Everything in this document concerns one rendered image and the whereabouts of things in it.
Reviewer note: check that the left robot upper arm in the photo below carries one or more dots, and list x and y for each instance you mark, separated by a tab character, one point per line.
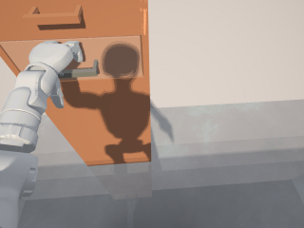
18	174

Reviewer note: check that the robot left hand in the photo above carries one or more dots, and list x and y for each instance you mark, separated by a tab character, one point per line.
58	57

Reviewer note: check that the drawer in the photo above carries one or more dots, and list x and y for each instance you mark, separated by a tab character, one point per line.
118	56

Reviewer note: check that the cabinet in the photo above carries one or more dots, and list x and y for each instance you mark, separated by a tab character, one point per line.
108	120

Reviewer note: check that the handle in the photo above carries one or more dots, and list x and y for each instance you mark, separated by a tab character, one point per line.
59	18
80	72

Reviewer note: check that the robot left forearm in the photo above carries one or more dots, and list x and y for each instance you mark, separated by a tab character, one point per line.
24	106

